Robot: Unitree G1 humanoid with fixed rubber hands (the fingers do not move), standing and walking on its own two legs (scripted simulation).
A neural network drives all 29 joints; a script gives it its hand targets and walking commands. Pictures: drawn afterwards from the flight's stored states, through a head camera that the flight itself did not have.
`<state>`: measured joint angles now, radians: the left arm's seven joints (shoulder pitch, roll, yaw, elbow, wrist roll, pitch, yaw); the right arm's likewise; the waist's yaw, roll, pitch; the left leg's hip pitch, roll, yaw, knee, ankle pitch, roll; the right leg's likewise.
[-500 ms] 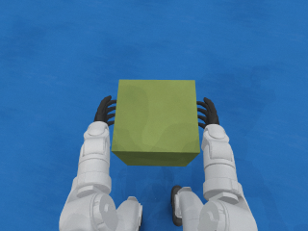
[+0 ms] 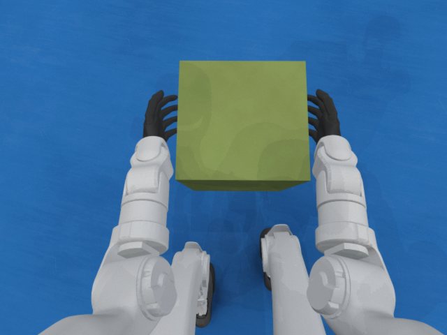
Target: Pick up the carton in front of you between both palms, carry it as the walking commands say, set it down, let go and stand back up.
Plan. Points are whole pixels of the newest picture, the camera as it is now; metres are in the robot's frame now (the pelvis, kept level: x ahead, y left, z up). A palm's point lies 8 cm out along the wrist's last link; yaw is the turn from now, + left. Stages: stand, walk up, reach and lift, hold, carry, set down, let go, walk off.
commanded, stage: set down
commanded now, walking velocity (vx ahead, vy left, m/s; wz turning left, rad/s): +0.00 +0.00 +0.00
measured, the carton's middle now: (238, 138) +0.46 -0.05 -0.16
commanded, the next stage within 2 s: none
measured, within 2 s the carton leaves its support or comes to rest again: rests again in 1.38 s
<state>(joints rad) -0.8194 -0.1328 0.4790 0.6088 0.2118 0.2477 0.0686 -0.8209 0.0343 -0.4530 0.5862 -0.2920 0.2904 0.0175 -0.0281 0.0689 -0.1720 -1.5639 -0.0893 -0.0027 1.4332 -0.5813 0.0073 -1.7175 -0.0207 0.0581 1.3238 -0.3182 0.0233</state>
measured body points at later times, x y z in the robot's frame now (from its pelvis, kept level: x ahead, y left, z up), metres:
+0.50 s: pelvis -0.03 -0.02 -0.12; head +0.29 -0.06 +0.19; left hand +0.50 +0.09 -0.24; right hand +0.48 -0.21 -0.25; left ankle +0.02 +0.11 -0.56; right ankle +0.12 -0.13 -0.56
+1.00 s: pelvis -0.04 -0.01 -0.20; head +0.34 -0.02 +0.04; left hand +0.53 +0.08 -0.38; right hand +0.52 -0.22 -0.37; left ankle +0.02 +0.11 -0.56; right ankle +0.12 -0.13 -0.56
